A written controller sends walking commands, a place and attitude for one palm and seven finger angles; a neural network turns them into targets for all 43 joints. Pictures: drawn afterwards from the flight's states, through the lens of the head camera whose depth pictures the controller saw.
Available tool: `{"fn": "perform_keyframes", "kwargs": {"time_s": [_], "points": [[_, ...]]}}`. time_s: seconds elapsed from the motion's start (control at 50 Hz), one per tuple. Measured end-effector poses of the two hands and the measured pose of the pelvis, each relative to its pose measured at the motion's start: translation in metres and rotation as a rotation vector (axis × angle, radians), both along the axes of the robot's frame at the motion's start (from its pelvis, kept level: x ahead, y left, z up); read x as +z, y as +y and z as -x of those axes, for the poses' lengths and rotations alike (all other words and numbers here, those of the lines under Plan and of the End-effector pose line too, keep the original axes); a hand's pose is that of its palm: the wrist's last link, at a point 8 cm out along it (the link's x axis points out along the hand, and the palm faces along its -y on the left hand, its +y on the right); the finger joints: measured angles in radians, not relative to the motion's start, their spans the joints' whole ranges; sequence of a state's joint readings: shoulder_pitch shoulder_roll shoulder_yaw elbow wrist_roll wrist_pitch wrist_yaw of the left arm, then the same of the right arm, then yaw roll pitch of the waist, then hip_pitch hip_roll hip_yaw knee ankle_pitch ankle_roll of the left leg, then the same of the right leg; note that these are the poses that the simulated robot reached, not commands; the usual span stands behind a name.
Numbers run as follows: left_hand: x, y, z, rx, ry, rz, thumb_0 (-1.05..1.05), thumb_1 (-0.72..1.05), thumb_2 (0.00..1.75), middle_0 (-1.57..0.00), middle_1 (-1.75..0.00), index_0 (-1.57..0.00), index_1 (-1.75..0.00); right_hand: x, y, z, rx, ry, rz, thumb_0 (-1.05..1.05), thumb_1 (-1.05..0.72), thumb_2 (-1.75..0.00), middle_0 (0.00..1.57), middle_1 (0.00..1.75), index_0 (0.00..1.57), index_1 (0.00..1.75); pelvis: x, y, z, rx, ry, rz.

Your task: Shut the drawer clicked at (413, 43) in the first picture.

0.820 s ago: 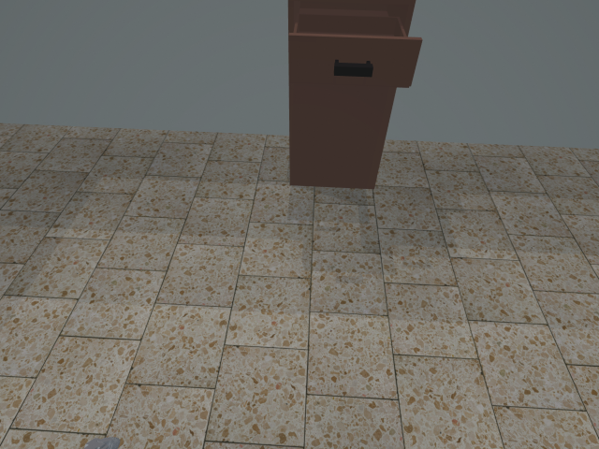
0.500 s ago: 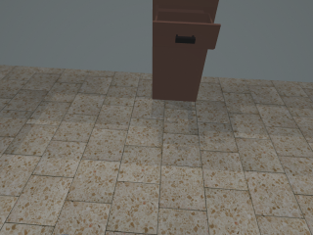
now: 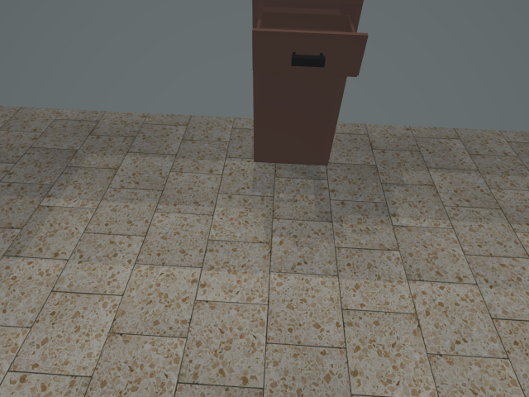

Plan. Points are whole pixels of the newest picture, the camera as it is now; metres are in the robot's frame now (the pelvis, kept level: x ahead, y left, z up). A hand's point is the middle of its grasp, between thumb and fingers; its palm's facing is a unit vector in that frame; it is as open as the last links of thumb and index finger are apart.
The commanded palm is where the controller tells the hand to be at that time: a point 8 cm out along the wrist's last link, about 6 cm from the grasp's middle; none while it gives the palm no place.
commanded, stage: look at it before walking up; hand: left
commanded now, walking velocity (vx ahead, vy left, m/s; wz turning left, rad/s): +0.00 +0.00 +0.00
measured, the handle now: (307, 57) +1.14 -0.08 +0.00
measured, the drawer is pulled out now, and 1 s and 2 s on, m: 0.30 0.30 0.30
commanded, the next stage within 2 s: walk to a spot facing it in 0.62 s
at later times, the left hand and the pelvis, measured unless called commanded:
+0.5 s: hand out of the picture +0.08 +0.25 -0.16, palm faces -0.03 -0.94 -0.33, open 7.4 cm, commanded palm none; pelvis +0.00 +0.00 +0.00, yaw +0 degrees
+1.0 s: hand out of the picture +0.05 +0.21 -0.18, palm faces -0.09 -0.97 -0.23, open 7.4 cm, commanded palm none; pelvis +0.03 +0.00 -0.01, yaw -7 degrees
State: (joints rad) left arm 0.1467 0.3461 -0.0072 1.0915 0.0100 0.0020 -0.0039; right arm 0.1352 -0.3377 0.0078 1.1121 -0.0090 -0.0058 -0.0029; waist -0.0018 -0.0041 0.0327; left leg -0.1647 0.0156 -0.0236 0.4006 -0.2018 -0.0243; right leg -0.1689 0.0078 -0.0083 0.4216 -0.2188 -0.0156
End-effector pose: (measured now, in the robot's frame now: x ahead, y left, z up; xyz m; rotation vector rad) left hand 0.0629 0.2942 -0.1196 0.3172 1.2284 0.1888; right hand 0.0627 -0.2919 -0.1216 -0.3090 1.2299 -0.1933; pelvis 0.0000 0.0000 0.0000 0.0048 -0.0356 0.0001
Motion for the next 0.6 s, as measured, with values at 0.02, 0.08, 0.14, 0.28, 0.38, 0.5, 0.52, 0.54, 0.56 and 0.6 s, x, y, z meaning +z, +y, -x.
{"fn": "perform_keyframes", "kwargs": {"time_s": [0.02,0.08,0.14,0.28,0.38,0.5,0.52,0.54,0.56,0.6], "points": [[0.000,0.000,-0.001,-0.002,-0.004,0.001,0.00,0.91,0.90,-0.20,-0.30,-0.21,-0.30,0.000,0.000,-0.001,0.000,-0.002,-0.001,0.01,-0.91,-0.90,0.20,0.30,0.21,0.30,0.000,0.000,0.000,0.000,0.000,0.000],[0.001,-0.002,-0.005,-0.006,-0.014,0.003,0.00,0.91,0.90,-0.20,-0.30,-0.21,-0.30,0.001,0.001,-0.003,0.001,-0.010,-0.004,0.00,-0.91,-0.90,0.20,0.30,0.21,0.30,0.000,0.000,0.000,-0.001,0.000,0.000],[0.001,-0.003,-0.008,-0.010,-0.023,0.006,0.00,0.91,0.90,-0.20,-0.30,-0.21,-0.30,0.001,0.002,-0.005,0.003,-0.017,-0.005,0.00,-0.91,-0.90,0.20,0.30,0.21,0.30,0.000,0.000,0.000,-0.001,0.000,0.001],[0.001,-0.004,-0.012,-0.014,-0.030,0.011,0.00,0.91,0.90,-0.20,-0.30,-0.21,-0.30,0.003,0.003,-0.010,0.005,-0.027,-0.002,0.00,-0.91,-0.90,0.20,0.30,0.21,0.30,0.001,0.001,-0.002,-0.003,0.001,0.001],[0.000,-0.003,-0.012,-0.013,-0.023,0.012,0.00,0.91,0.90,-0.20,-0.30,-0.21,-0.30,0.004,0.002,-0.012,0.004,-0.028,0.001,0.00,-0.91,-0.90,0.20,0.30,0.21,0.30,0.001,0.001,-0.003,-0.004,0.001,0.001],[0.000,-0.001,-0.010,-0.008,-0.014,0.009,0.00,0.91,0.90,-0.20,-0.30,-0.21,-0.30,0.005,0.002,-0.013,0.004,-0.027,0.004,0.00,-0.91,-0.90,0.20,0.30,0.21,0.30,0.002,0.001,-0.004,-0.004,0.000,0.001],[0.000,-0.001,-0.009,-0.007,-0.013,0.009,0.00,0.91,0.90,-0.20,-0.30,-0.21,-0.30,0.005,0.002,-0.013,0.004,-0.027,0.004,0.00,-0.91,-0.90,0.20,0.30,0.21,0.30,0.002,0.001,-0.004,-0.005,-0.001,0.001],[0.000,-0.001,-0.009,-0.007,-0.012,0.008,0.00,0.91,0.90,-0.20,-0.30,-0.21,-0.30,0.005,0.002,-0.013,0.004,-0.027,0.005,0.00,-0.91,-0.90,0.20,0.30,0.21,0.30,0.002,0.002,-0.005,-0.005,-0.001,0.001],[0.000,-0.001,-0.009,-0.006,-0.011,0.007,0.00,0.91,0.90,-0.20,-0.30,-0.21,-0.30,0.005,0.002,-0.014,0.004,-0.027,0.005,0.00,-0.91,-0.90,0.20,0.30,0.21,0.30,0.002,0.002,-0.005,-0.004,-0.002,0.001],[0.001,0.000,-0.008,-0.005,-0.010,0.006,0.00,0.91,0.90,-0.20,-0.30,-0.21,-0.30,0.005,0.002,-0.014,0.004,-0.028,0.005,0.00,-0.91,-0.90,0.20,0.30,0.21,0.30,0.002,0.002,-0.005,-0.004,-0.003,0.001]]}}
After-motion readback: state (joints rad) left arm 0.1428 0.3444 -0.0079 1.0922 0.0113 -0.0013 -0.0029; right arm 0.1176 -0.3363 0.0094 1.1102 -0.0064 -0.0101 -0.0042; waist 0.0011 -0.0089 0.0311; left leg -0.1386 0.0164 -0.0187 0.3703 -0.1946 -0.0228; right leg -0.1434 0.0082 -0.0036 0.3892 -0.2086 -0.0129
